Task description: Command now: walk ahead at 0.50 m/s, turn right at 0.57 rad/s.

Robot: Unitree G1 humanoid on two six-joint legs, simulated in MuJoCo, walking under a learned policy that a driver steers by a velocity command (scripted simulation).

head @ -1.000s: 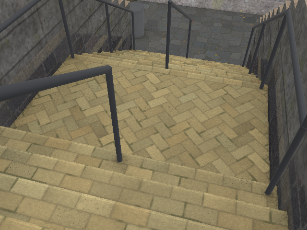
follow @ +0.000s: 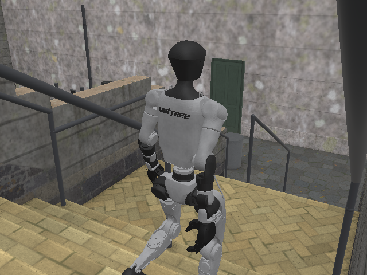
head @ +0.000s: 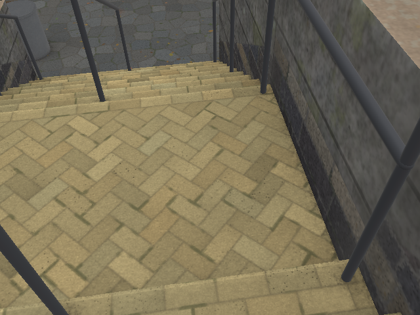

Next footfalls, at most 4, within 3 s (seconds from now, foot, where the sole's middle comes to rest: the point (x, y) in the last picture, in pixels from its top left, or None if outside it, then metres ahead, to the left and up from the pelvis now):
0.36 left None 0.34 0.15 -0.96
0.84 right None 0.45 -0.15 -0.96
1.20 left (210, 302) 0.71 0.01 -1.14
1.64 right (265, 252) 1.02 -0.28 -1.32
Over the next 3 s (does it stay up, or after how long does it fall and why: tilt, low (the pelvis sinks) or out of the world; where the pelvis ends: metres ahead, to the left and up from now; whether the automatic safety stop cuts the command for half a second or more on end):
stays up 1.46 0.03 -0.54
